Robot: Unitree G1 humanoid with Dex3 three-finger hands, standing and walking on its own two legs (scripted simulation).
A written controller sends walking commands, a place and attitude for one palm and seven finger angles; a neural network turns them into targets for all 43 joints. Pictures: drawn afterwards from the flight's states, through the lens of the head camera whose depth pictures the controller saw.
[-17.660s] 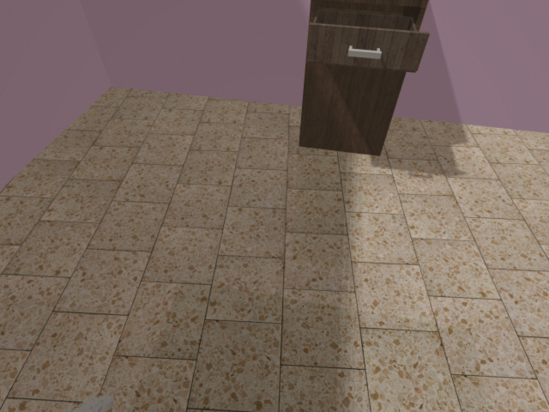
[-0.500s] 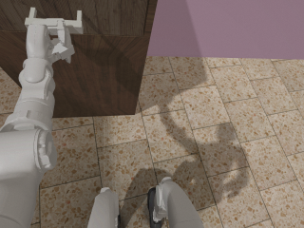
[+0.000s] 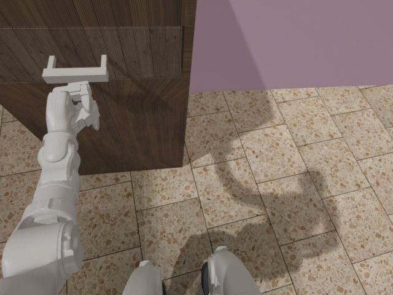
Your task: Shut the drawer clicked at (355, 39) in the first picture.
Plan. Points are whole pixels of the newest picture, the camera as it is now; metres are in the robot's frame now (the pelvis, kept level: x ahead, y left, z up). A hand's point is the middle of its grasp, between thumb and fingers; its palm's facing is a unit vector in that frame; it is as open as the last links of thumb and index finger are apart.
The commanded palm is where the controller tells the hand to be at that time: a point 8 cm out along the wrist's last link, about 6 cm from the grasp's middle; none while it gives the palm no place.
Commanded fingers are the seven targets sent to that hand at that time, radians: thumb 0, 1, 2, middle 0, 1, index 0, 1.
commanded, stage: draw the hand back to the body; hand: left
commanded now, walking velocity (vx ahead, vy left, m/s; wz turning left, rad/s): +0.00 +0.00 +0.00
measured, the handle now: (77, 67) +0.58 +0.21 +0.04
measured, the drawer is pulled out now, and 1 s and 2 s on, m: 0.00 0.00 0.00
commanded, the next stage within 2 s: step back with the hand held close in 1.48 s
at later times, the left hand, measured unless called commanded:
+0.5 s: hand (57, 137) +0.38 +0.20 +0.10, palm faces +0.05 -1.00 -0.05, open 3.3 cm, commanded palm +0.34 +0.24 +0.12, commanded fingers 0.00 0.90 0.90 -1.40 -1.60 -1.40 -1.60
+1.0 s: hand out of the picture +0.27 +0.22 +0.19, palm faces +0.31 -0.90 -0.31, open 3.3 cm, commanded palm +0.22 +0.27 +0.21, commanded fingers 0.00 0.90 0.90 -1.40 -1.60 -1.40 -1.60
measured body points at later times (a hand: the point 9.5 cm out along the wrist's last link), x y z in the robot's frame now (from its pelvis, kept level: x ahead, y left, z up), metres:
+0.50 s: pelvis +0.03 +0.00 +0.04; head +0.10 +0.01 +0.49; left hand +0.37 +0.25 +0.11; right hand +0.16 -0.24 -0.06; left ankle -0.01 +0.10 -0.65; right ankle +0.04 -0.12 -0.65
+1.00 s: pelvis +0.03 +0.00 +0.08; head +0.02 -0.02 +0.53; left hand +0.25 +0.27 +0.21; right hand +0.23 -0.21 +0.00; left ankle -0.01 +0.10 -0.65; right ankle +0.04 -0.12 -0.65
